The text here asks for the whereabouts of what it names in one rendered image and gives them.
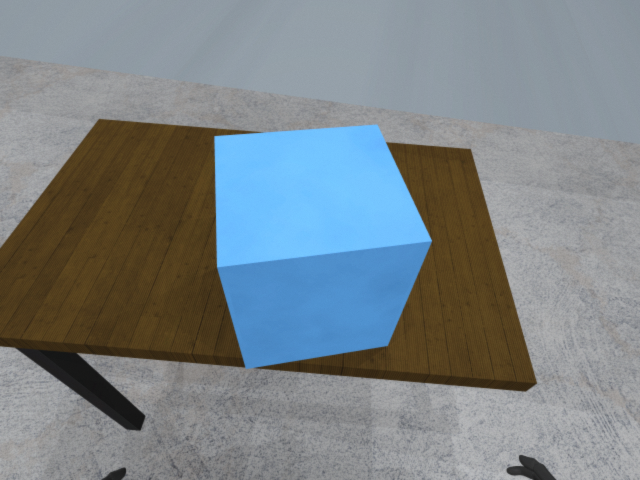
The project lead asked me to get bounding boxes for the carton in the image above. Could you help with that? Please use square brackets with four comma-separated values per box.
[214, 125, 432, 369]

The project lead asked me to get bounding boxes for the table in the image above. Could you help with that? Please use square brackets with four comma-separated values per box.
[0, 119, 537, 431]

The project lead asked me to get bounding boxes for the right robot hand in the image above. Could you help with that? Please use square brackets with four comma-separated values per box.
[506, 455, 556, 480]

